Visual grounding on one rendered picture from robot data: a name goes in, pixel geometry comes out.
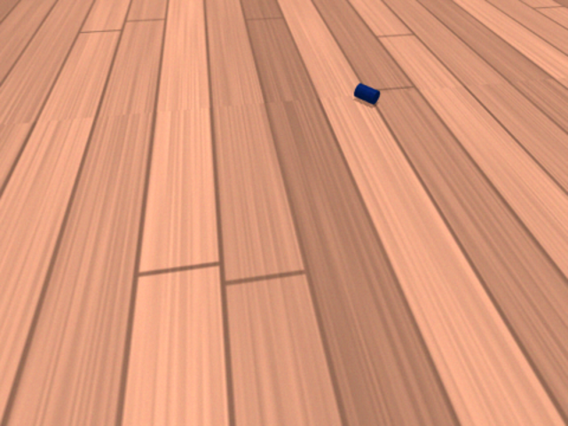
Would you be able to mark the can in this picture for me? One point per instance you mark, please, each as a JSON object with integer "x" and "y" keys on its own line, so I can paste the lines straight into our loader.
{"x": 366, "y": 93}

